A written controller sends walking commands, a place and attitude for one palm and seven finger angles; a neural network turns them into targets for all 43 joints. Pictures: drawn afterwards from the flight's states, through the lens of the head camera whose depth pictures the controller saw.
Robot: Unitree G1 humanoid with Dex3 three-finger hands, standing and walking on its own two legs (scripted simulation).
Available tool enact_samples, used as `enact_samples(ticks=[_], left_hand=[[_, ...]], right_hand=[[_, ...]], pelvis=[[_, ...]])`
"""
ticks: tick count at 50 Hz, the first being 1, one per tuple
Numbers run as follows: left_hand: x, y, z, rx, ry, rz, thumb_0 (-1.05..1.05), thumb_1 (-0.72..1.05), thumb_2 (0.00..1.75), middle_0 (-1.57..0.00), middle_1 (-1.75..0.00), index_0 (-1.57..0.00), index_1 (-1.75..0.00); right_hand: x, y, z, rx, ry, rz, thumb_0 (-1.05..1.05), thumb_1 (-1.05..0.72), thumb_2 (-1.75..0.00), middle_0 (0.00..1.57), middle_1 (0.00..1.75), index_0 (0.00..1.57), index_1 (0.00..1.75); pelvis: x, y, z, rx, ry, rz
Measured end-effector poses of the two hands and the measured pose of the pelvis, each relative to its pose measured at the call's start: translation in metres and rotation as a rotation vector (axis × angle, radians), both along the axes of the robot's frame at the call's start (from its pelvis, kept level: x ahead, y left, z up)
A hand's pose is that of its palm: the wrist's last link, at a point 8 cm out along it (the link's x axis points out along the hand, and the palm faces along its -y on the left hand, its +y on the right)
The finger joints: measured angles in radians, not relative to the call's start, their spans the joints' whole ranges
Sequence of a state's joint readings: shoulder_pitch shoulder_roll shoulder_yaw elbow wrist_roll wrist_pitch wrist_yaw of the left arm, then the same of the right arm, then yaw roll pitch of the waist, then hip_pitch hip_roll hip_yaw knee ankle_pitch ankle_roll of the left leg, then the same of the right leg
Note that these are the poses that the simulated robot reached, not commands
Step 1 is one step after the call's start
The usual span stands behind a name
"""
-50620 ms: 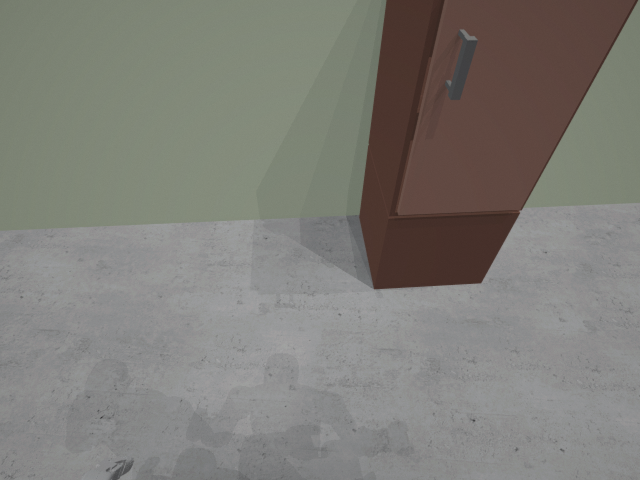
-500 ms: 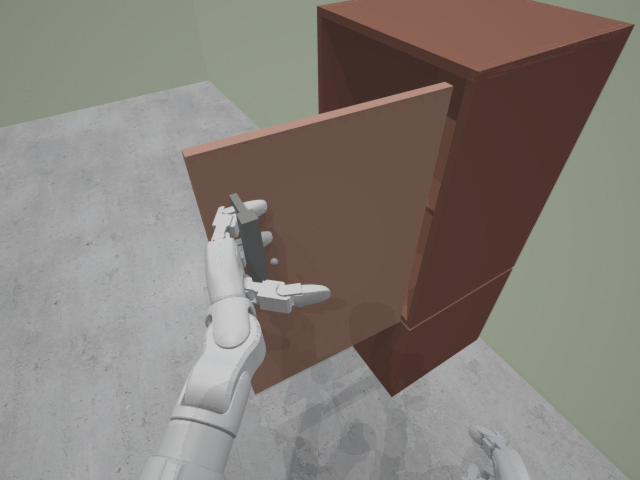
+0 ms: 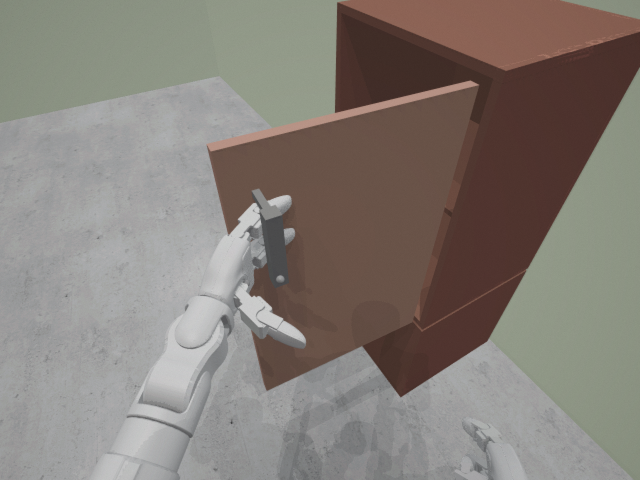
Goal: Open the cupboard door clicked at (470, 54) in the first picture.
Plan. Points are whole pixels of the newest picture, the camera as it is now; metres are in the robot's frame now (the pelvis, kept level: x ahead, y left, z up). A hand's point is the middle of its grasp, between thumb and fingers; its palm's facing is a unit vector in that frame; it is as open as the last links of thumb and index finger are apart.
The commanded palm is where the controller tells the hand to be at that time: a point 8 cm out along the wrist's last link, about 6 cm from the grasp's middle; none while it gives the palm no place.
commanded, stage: slide the hand sideways off the handle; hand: left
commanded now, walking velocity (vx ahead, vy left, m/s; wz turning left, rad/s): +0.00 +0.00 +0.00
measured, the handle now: (269, 238) +0.38 +0.10 +0.13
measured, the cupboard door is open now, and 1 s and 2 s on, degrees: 86 87 87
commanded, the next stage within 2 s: draw the hand back to the body in 0.98 s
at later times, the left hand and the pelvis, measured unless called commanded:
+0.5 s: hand (246, 308) +0.27 +0.11 +0.12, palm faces -0.12 -0.99 -0.04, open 16.3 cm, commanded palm +0.25 +0.17 +0.13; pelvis +0.01 -0.02 +0.00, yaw -1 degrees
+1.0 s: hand (189, 331) +0.24 +0.16 +0.12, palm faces -0.09 -0.99 -0.05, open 16.3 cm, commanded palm +0.22 +0.21 +0.13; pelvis +0.01 -0.02 +0.00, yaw +0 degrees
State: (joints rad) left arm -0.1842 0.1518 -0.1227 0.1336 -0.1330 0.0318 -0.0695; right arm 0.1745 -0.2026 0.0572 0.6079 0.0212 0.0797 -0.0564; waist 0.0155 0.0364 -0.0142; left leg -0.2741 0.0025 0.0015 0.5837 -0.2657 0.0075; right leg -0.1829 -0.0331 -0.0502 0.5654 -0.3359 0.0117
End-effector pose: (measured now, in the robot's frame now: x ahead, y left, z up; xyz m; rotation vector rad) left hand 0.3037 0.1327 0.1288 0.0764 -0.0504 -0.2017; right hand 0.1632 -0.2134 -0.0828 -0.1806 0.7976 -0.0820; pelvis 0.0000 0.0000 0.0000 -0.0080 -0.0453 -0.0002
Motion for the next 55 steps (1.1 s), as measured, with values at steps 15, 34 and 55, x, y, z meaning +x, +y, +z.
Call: enact_samples(ticks=[15,34,55], left_hand=[[-0.022,0.005,-0.011,-0.061,0.031,0.047,-0.01,-0.5,0.3,-0.19,-0.34,-0.18,-0.32],[-0.054,0.049,-0.009,-0.036,0.012,0.093,-0.01,-0.5,0.3,-0.18,-0.32,-0.15,-0.3],[-0.083,0.088,-0.011,-0.048,-0.006,0.099,-0.01,-0.5,0.3,-0.15,-0.3,-0.15,-0.3]], right_hand=[[-0.002,-0.011,0.013,0.02,-0.08,-0.011,0.01,-0.9,-0.9,0.2,0.3,0.2,0.3],[0.016,-0.039,0.015,-0.008,-0.158,-0.003,0.01,-0.9,-0.9,0.2,0.3,0.2,0.3],[0.016,-0.035,0.02,-0.035,-0.241,0.004,0.01,-0.9,-0.9,0.2,0.3,0.2,0.3]], pelvis=[[0.002,-0.007,0.0,0.007,0.008,-0.031],[0.008,-0.026,-0.001,0.005,0.017,-0.007],[0.007,-0.017,-0.004,-0.006,0.024,0.003]])
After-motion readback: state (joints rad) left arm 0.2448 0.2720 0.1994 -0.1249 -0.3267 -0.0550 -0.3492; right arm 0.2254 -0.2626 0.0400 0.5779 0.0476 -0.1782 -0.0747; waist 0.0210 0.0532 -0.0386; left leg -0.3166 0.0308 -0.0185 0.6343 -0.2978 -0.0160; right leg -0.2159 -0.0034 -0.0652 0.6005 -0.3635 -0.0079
